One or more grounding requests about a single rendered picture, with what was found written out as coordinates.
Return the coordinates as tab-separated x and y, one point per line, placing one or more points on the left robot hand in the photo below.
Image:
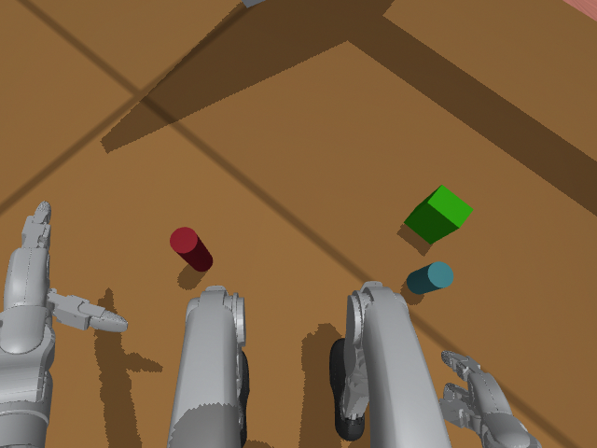
27	281

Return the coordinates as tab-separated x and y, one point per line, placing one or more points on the right robot foot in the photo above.
350	430

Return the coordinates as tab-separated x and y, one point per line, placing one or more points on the left robot arm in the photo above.
27	349

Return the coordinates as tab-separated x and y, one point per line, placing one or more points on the right robot hand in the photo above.
466	408

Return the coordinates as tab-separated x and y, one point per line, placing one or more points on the right robot arm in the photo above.
503	430

